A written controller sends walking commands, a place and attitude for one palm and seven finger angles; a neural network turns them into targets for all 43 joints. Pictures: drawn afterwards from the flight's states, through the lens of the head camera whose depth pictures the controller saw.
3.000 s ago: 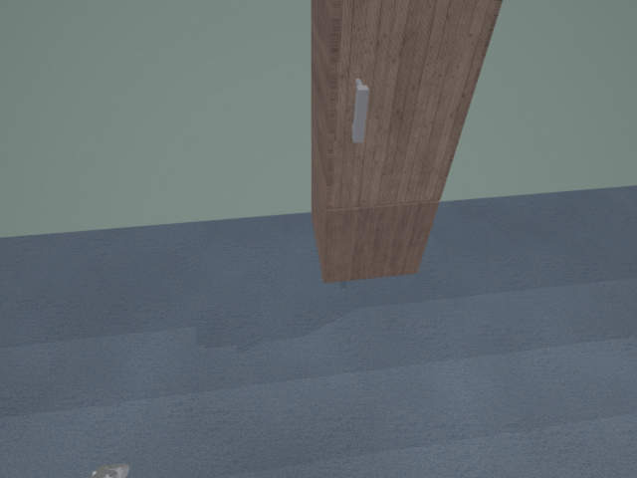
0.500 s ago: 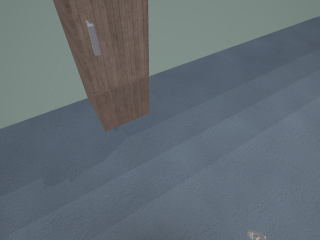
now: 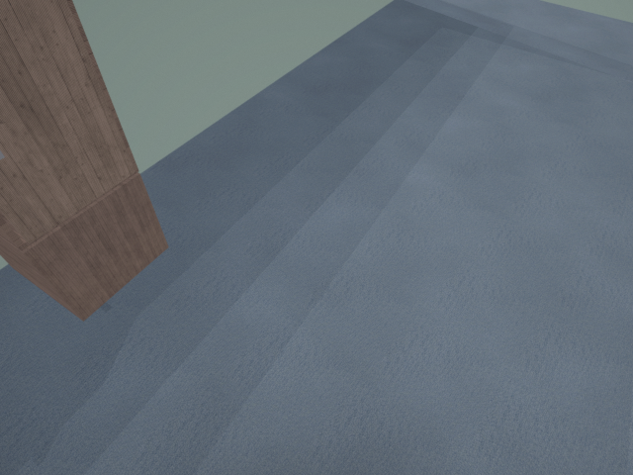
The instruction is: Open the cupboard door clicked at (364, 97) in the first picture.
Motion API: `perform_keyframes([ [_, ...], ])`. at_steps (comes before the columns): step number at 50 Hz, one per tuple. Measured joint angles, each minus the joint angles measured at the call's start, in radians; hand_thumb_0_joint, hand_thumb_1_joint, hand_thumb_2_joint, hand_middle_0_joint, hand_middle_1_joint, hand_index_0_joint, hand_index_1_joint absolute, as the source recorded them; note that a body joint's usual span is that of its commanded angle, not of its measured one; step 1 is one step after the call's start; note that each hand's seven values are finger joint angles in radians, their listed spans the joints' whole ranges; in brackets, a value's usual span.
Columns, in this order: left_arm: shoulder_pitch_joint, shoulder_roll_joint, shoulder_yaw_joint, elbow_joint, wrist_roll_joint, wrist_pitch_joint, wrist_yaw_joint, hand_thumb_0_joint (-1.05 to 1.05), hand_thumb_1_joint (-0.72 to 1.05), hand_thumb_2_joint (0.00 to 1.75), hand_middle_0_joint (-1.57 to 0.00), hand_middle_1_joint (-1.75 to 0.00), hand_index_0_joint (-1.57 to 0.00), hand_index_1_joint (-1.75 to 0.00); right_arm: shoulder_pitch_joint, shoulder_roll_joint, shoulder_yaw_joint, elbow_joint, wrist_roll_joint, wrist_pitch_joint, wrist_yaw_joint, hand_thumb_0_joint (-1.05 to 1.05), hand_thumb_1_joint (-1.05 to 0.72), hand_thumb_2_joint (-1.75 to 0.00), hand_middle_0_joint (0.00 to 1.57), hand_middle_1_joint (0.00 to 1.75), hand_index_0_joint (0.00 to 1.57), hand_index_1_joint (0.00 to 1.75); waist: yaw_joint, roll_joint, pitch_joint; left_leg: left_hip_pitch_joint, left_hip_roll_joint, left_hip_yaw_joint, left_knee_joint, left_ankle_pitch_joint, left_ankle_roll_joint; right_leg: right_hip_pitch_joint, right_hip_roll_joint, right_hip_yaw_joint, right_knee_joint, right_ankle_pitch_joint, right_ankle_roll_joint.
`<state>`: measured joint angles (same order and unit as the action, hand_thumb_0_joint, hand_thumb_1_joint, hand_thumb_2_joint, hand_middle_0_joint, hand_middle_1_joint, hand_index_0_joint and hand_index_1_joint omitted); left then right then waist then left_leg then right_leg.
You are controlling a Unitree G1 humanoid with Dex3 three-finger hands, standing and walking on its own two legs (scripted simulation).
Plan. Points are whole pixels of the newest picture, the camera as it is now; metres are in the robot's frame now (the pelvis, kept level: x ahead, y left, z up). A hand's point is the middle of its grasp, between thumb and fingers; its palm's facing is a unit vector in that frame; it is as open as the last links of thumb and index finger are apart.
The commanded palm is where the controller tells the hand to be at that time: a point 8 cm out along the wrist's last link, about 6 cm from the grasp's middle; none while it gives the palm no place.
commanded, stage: walk to a spot facing it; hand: left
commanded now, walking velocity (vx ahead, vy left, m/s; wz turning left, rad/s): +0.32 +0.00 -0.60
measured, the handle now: out of the picture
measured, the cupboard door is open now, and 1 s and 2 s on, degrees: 0 0 0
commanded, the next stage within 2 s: turn to face it in 1.10 s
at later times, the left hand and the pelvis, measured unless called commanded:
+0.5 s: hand out of the picture +0.15 +0.13 -0.18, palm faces -0.14 -0.98 -0.17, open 7.4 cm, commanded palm none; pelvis +0.16 -0.04 -0.01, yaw -13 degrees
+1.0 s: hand (270, 269) +0.52 +0.10 -0.17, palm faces -0.38 -0.91 -0.16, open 7.4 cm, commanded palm none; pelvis +0.38 -0.04 +0.00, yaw -27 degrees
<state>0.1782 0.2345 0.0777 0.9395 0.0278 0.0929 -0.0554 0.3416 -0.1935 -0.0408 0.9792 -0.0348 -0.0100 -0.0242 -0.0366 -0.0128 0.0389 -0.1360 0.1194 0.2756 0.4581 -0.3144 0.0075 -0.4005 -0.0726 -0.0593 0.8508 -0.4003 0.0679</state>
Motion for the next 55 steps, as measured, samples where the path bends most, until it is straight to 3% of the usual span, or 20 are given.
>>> perform_keyframes([
  [4, -0.038, -0.022, -0.007, -0.018, 0.001, -0.023, -0.004, 0.01, 0.91, 0.90, -0.19, -0.30, -0.19, -0.30, 0.043, -0.032, -0.015, 0.033, -0.005, 0.001, 0.006, 0.01, -0.91, -0.90, 0.21, 0.30, 0.20, 0.29, -0.028, 0.031, -0.008, 0.006, 0.040, 0.048, 0.045, -0.043, -0.037, 0.075, 0.013, -0.042, -0.172, -0.014, -0.031],
  [6, -0.053, -0.023, -0.013, -0.034, 0.002, -0.052, -0.001, 0.01, 0.91, 0.90, -0.19, -0.30, -0.19, -0.30, 0.074, -0.045, -0.018, 0.042, -0.001, 0.005, 0.012, 0.01, -0.91, -0.90, 0.21, 0.30, 0.20, 0.29, -0.031, 0.042, -0.014, -0.022, 0.073, 0.051, 0.144, -0.096, -0.056, 0.136, 0.030, -0.059, -0.292, 0.043, -0.067],
  [7, -0.062, -0.027, -0.016, -0.035, 0.000, -0.071, 0.006, 0.01, 0.91, 0.90, -0.19, -0.30, -0.19, -0.30, 0.078, -0.053, -0.018, 0.052, 0.002, 0.015, 0.015, 0.01, -0.91, -0.90, 0.21, 0.30, 0.20, 0.29, -0.027, 0.056, -0.010, -0.062, 0.086, 0.008, 0.255, -0.150, -0.062, 0.131, 0.044, -0.061, -0.271, 0.062, -0.084],
  [9, -0.053, -0.037, -0.024, -0.038, -0.011, -0.099, 0.023, 0.01, 0.91, 0.90, -0.19, -0.30, -0.20, -0.30, 0.068, -0.061, -0.017, 0.070, 0.002, 0.042, 0.022, 0.01, -0.91, -0.90, 0.20, 0.30, 0.20, 0.29, -0.020, 0.066, -0.010, -0.160, 0.063, -0.103, 0.494, -0.185, -0.061, 0.145, 0.061, -0.057, -0.245, 0.049, -0.098],
  [12, 0.008, -0.043, -0.028, -0.024, -0.016, -0.119, 0.041, 0.01, 0.91, 0.90, -0.20, -0.30, -0.20, -0.30, 0.030, -0.058, -0.021, 0.067, -0.002, 0.046, 0.030, 0.02, -0.91, -0.90, 0.20, 0.30, 0.20, 0.29, 0.002, 0.051, -0.029, -0.278, 0.037, -0.165, 0.662, -0.096, -0.067, 0.214, 0.078, -0.020, -0.317, 0.055, -0.098],
  [20, 0.161, -0.065, -0.046, 0.078, -0.009, -0.138, 0.051, 0.01, 0.90, 0.90, -0.20, -0.30, -0.20, -0.30, -0.131, -0.028, -0.021, -0.028, 0.000, 0.012, 0.047, 0.01, -0.91, -0.90, 0.20, 0.30, 0.20, 0.29, 0.026, 0.037, -0.023, -0.471, 0.038, -0.205, 0.528, 0.109, -0.092, 0.372, 0.103, 0.054, -0.490, 0.072, -0.096],
  [24, 0.217, -0.072, -0.048, 0.115, -0.006, -0.142, 0.059, 0.01, 0.90, 0.90, -0.20, -0.30, -0.20, -0.30, -0.195, -0.011, -0.014, -0.047, 0.004, 0.005, 0.055, 0.01, -0.91, -0.90, 0.20, 0.30, 0.20, 0.29, 0.062, 0.025, -0.005, -0.466, 0.019, -0.193, 0.378, 0.149, -0.074, 0.432, 0.104, 0.079, -0.512, 0.031, -0.077],
  [27, 0.256, -0.068, -0.044, 0.139, -0.005, -0.140, 0.064, 0.01, 0.90, 0.90, -0.20, -0.30, -0.20, -0.30, -0.226, 0.002, -0.005, -0.056, 0.006, -0.011, 0.055, 0.01, -0.91, -0.90, 0.20, 0.30, 0.20, 0.29, 0.087, 0.003, 0.006, -0.393, -0.016, -0.174, 0.233, 0.134, -0.048, 0.464, 0.091, 0.101, -0.480, -0.033, -0.055],
  [29, 0.272, -0.060, -0.036, 0.160, -0.011, -0.134, 0.064, 0.01, 0.90, 0.90, -0.20, -0.30, -0.20, -0.30, -0.241, 0.016, 0.003, -0.059, 0.000, -0.038, 0.046, 0.01, -0.91, -0.90, 0.20, 0.30, 0.20, 0.29, 0.088, -0.025, 0.020, -0.340, -0.043, -0.155, 0.193, 0.159, 0.001, 0.425, 0.073, 0.117, -0.319, -0.105, -0.056],
  [31, 0.259, -0.053, -0.028, 0.174, -0.019, -0.117, 0.060, 0.01, 0.91, 0.90, -0.20, -0.30, -0.20, -0.30, -0.244, 0.029, 0.013, -0.060, -0.002, -0.055, 0.039, 0.01, -0.91, -0.90, 0.20, 0.30, 0.20, 0.29, 0.091, -0.039, 0.037, -0.317, -0.037, -0.125, 0.250, 0.088, 0.044, 0.294, 0.077, 0.123, 0.027, -0.125, -0.080],
  [33, 0.240, -0.047, -0.022, 0.177, -0.017, -0.107, 0.056, 0.01, 0.91, 0.90, -0.20, -0.30, -0.20, -0.30, -0.223, 0.040, 0.018, -0.048, 0.001, -0.057, 0.030, 0.01, -0.91, -0.90, 0.20, 0.30, 0.20, 0.29, 0.086, -0.037, 0.035, -0.255, -0.030, -0.100, 0.225, 0.047, 0.056, 0.167, 0.078, 0.099, 0.287, -0.061, -0.092],
  [36, 0.191, -0.031, -0.007, 0.154, -0.007, -0.098, 0.045, 0.01, 0.91, 0.90, -0.19, -0.30, -0.19, -0.30, -0.164, 0.058, 0.018, -0.015, 0.004, -0.064, 0.014, 0.01, -0.91, -0.90, 0.21, 0.30, 0.20, 0.29, 0.073, -0.035, 0.024, -0.152, -0.039, -0.073, 0.115, 0.063, 0.051, 0.013, 0.042, 0.050, 0.417, 0.069, -0.088],
  [41, 0.120, -0.023, 0.017, 0.087, 0.002, -0.083, 0.039, 0.01, 0.91, 0.90, -0.19, -0.30, -0.19, -0.30, -0.066, 0.038, -0.011, 0.037, 0.015, -0.070, -0.008, -0.01, -0.95, -0.90, 0.21, 0.30, 0.20, 0.29, 0.065, -0.033, -0.008, -0.035, -0.063, -0.022, -0.018, 0.067, 0.056, -0.172, 0.004, 0.048, 0.414, 0.221, -0.066],
  [45, 0.079, -0.024, 0.030, 0.059, 0.004, -0.067, 0.034, 0.01, 0.91, 0.90, -0.19, -0.30, -0.19, -0.30, 0.005, 0.041, -0.010, 0.074, 0.017, -0.065, -0.009, 0.00, -0.94, -0.90, 0.20, 0.30, 0.20, 0.29, 0.056, -0.036, -0.026, 0.033, -0.081, 0.021, -0.069, 0.041, 0.051, -0.248, -0.015, 0.051, 0.385, 0.295, -0.044],
  [50, 0.039, -0.036, 0.025, 0.051, 0.003, -0.050, 0.028, 0.01, 0.91, 0.90, -0.19, -0.30, -0.19, -0.30, 0.069, 0.062, -0.001, 0.099, 0.014, -0.060, -0.010, 0.00, -0.93, -0.90, 0.20, 0.30, 0.20, 0.29, 0.029, -0.024, -0.018, 0.109, -0.081, 0.073, -0.090, -0.014, 0.034, -0.247, -0.027, 0.004, 0.243, 0.290, -0.030],
  [55, -0.023, -0.055, 0.011, 0.033, -0.002, -0.048, 0.026, 0.01, 0.91, 0.90, -0.19, -0.30, -0.19, -0.30, 0.097, 0.086, 0.006, 0.112, 0.003, -0.045, -0.006, 0.01, -0.92, -0.90, 0.20, 0.30, 0.20, 0.29, -0.006, -0.004, 0.028, 0.158, -0.052, 0.122, -0.052, -0.092, 0.000, -0.171, -0.004, -0.071, -0.014, 0.212, -0.051],
])
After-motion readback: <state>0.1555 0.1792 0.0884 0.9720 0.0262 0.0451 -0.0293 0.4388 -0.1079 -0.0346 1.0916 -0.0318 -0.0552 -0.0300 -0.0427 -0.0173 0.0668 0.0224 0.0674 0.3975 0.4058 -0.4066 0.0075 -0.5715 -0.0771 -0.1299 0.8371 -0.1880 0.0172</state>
